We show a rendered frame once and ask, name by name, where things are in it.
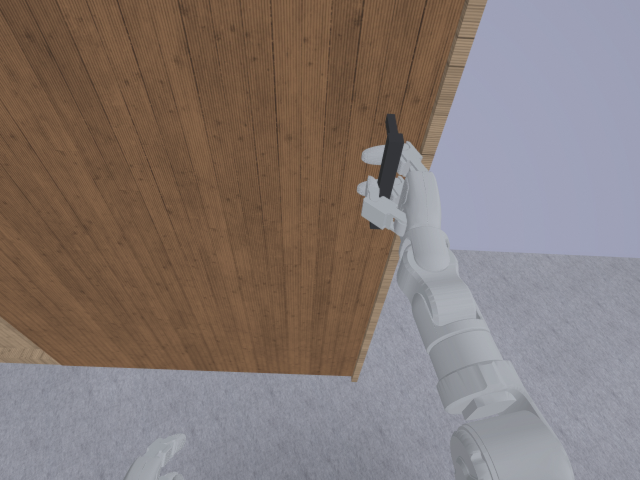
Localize robot right forearm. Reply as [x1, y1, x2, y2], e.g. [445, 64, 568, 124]
[397, 226, 575, 480]

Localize robot right hand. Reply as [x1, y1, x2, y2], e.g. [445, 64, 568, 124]
[357, 141, 441, 240]

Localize handle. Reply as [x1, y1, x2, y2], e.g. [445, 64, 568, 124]
[369, 114, 404, 229]

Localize wardrobe door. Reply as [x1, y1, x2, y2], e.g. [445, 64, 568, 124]
[0, 317, 41, 349]
[0, 0, 465, 376]

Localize right robot upper arm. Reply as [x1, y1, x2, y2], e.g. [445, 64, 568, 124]
[450, 410, 573, 480]

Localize robot left hand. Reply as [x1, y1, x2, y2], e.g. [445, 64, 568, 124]
[123, 433, 186, 480]

